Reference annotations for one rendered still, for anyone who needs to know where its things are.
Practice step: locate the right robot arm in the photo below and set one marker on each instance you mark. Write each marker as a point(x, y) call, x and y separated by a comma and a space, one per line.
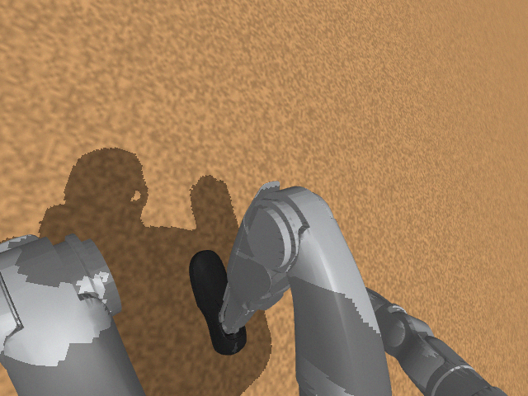
point(429, 363)

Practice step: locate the right robot hand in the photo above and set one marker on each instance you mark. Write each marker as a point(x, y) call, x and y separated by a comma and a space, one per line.
point(376, 299)

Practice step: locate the right robot foot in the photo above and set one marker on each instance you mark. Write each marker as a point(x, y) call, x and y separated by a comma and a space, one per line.
point(208, 281)

